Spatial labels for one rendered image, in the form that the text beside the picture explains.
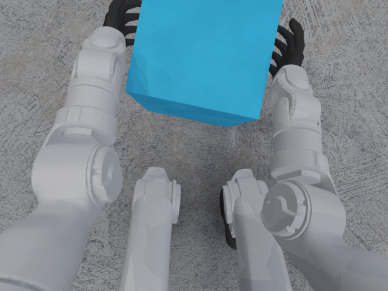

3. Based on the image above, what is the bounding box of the left robot forearm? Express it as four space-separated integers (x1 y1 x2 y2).
32 26 126 193

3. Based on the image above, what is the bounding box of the right robot upper arm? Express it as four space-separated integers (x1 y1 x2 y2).
260 180 388 291

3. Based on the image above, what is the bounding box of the left robot shin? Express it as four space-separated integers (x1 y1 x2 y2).
131 167 170 214

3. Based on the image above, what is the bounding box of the right robot thigh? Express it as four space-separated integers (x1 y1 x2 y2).
222 176 292 291

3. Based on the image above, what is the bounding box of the right robot hand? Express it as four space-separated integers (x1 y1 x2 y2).
269 18 305 78

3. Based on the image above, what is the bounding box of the left robot hand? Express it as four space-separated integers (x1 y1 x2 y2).
103 0 142 47

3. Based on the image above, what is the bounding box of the right robot forearm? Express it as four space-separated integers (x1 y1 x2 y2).
266 64 340 200

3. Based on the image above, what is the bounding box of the left robot upper arm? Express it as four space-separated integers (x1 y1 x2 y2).
0 143 123 291

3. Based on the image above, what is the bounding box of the carton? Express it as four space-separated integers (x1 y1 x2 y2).
125 0 283 127

